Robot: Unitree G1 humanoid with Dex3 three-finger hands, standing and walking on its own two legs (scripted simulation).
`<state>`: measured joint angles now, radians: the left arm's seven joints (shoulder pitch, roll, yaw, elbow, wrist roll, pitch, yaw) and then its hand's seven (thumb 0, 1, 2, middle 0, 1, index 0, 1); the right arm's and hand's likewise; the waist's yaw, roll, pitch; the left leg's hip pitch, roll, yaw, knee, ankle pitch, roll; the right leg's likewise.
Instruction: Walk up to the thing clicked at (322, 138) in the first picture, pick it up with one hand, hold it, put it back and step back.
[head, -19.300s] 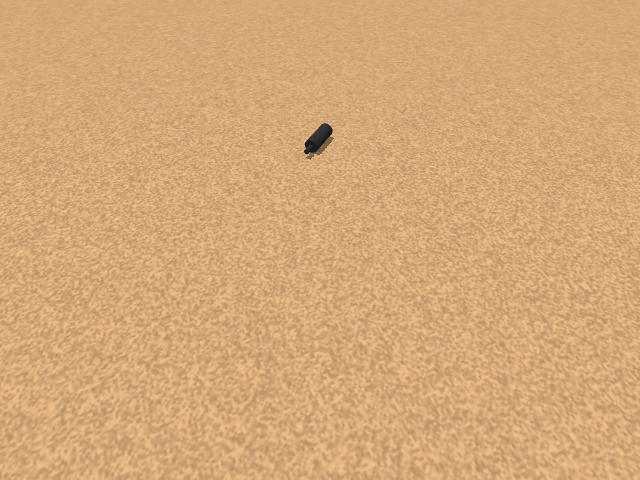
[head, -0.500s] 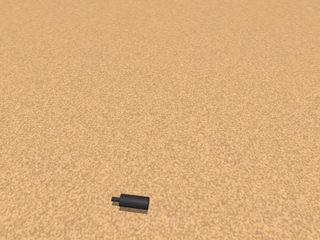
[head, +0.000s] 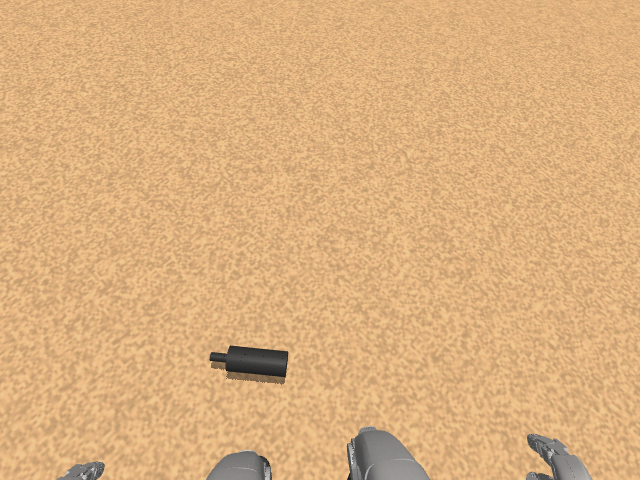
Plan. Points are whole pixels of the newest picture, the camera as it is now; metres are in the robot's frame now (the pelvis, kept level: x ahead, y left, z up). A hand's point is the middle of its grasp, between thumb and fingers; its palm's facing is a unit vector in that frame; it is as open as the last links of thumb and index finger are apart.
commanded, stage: walk up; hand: left
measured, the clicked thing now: (248, 360) +0.42 +0.18 -0.73
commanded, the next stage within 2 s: none
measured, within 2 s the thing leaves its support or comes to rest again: neither
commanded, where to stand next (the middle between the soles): +0.02 -0.03 m, yaw -3 degrees
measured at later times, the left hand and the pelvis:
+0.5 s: hand out of the picture +0.05 +0.22 -0.14, palm faces +0.03 -0.93 -0.36, open 7.4 cm; pelvis -0.06 -0.04 -0.01, yaw +2 degrees
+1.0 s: hand out of the picture -0.04 +0.31 -0.15, palm faces +0.01 -0.90 -0.43, open 7.4 cm; pelvis -0.05 +0.02 -0.01, yaw +0 degrees
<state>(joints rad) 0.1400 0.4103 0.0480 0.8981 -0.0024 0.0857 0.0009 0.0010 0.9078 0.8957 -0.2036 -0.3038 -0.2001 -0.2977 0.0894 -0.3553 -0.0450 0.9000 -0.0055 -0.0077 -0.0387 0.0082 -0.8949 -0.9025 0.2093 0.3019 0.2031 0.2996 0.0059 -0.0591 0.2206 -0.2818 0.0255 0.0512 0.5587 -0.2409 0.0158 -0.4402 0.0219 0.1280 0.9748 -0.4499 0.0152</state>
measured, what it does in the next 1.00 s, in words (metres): steps on the spot: right foot, then left foot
